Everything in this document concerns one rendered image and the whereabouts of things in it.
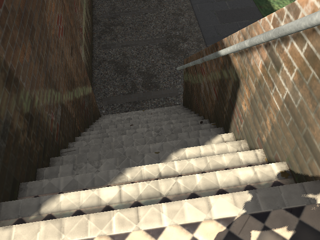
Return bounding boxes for stairs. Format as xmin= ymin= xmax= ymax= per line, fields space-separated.
xmin=0 ymin=105 xmax=295 ymax=227

